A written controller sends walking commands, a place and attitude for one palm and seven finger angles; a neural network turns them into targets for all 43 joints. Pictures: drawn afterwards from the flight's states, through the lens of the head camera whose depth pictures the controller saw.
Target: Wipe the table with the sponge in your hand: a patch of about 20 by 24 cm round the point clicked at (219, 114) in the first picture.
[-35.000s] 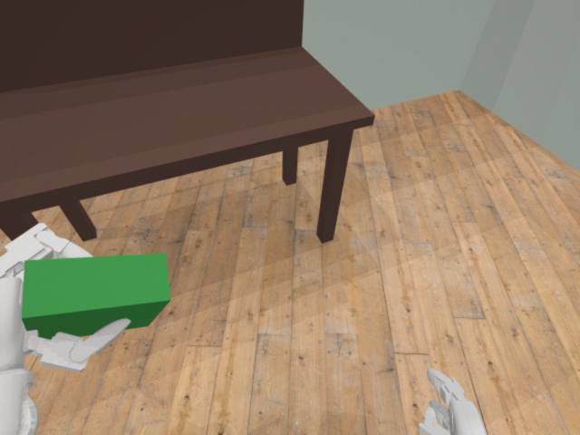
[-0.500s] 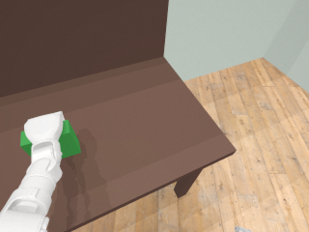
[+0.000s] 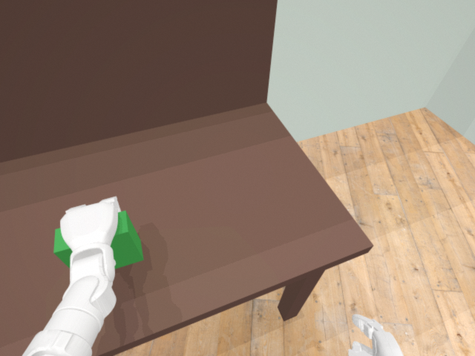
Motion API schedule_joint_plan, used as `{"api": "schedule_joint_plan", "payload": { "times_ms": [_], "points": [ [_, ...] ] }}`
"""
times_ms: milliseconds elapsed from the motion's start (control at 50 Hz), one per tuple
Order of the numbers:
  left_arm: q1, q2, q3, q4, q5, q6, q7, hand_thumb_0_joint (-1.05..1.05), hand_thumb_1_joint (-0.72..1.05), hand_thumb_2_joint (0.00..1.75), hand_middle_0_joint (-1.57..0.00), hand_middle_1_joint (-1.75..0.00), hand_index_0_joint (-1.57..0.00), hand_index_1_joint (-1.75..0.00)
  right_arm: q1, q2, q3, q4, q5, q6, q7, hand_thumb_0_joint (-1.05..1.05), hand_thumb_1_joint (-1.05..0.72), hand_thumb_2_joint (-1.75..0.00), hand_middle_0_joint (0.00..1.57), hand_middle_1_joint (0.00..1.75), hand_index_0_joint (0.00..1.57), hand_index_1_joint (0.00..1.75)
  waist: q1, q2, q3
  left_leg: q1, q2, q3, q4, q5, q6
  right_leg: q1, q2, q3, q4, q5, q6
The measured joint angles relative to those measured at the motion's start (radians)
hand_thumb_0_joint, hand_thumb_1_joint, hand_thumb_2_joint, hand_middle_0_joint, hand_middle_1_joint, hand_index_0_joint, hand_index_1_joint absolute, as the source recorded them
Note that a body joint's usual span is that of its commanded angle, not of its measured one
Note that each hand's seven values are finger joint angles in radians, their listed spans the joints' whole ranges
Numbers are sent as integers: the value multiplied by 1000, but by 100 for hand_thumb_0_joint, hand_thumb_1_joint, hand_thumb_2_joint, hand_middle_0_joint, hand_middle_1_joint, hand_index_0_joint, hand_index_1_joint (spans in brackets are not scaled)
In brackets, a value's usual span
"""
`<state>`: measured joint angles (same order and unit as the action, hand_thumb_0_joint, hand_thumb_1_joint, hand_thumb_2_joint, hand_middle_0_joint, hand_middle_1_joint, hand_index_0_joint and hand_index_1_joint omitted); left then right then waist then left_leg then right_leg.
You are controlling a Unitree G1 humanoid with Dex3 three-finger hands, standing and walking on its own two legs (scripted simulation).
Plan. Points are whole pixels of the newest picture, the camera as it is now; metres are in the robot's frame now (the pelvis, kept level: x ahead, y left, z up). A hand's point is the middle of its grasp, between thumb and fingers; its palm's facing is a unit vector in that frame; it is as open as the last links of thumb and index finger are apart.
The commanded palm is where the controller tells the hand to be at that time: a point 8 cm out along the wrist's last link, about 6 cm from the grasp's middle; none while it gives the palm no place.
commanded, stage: wipe back along the first lane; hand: left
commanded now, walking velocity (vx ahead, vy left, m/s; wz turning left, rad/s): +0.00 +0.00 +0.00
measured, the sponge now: (106, 250) +0.31 +0.29 -0.05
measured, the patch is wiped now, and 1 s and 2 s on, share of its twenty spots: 1.00 1.00 1.00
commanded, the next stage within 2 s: lift the sponge slowly off the table in 1.34 s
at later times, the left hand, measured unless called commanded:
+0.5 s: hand (107, 262) +0.27 +0.26 -0.01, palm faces -0.06 -0.03 -1.00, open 9.5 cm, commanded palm +0.21 +0.23 +0.01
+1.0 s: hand (108, 270) +0.26 +0.26 -0.02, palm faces -0.07 -0.04 -1.00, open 9.5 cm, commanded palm +0.21 +0.24 +0.01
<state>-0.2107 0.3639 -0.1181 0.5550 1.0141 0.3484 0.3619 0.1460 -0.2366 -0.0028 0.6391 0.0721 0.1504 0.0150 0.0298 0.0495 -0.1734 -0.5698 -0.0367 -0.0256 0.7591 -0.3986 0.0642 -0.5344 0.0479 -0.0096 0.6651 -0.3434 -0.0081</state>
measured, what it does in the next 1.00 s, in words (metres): stands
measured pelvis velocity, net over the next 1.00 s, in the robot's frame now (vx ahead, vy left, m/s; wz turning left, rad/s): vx -0.01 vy -0.02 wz -0.01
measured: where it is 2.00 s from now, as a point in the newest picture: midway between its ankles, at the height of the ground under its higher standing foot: outside the picture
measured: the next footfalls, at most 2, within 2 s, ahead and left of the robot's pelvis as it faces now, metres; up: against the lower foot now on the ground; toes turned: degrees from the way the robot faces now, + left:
none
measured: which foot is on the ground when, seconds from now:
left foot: down 0.00-1.00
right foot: down 0.00-1.00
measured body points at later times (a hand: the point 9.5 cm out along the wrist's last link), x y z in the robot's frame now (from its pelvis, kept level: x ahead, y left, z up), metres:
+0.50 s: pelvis +0.00 -0.02 +0.00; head +0.01 -0.03 +0.45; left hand +0.27 +0.26 +0.04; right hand +0.18 -0.25 -0.10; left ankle -0.02 +0.07 -0.71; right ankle -0.02 -0.13 -0.71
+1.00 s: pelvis -0.01 -0.02 +0.00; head +0.01 -0.03 +0.45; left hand +0.26 +0.25 +0.04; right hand +0.18 -0.25 -0.10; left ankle -0.02 +0.07 -0.71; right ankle -0.02 -0.13 -0.71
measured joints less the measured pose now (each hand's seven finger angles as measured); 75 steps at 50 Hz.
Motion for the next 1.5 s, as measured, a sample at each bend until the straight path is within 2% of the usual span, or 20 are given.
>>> {"api": "schedule_joint_plan", "payload": {
  "times_ms": [280, 620, 1120, 1500],
  "points": [
    [99, -21, -18, -94, -3, 22, 1, 0, -41, 106, -71, -148, -72, -151, -3, -7, 0, 3, 1, -6, -9, 1, -91, -90, 20, 30, 20, 30, 12, 6, 5, 28, 3, 2, -9, 2, -11, 17, 3, 3, 12, -6, -10],
    [248, -30, -23, -214, -5, 4, 14, 2, -41, 106, -71, -148, -72, -150, -30, -8, -2, -10, 0, -18, -15, 1, -91, -90, 20, 30, 20, 30, 22, 7, 11, 73, 11, 16, -38, 12, -20, 48, 10, 18, 2, 0, -18],
    [164, -42, -10, -136, 6, -5, -3, 0, -44, 106, -75, -144, -76, -147, -19, -6, -3, 8, -1, -24, -38, 1, -91, -90, 20, 30, 20, 30, 31, 5, 16, 32, 8, 14, -25, 27, -24, 4, 8, 14, 24, 9, -22],
    [137, -29, -14, -113, -6, 0, -15, 1, -44, 106, -75, -145, -76, -147, -24, -11, -1, 5, 4, -21, -51, 1, -91, -90, 20, 30, 20, 30, 29, 2, 20, 25, 11, 9, -22, 31, -29, -3, 10, 9, 28, 11, -27]
  ]
}}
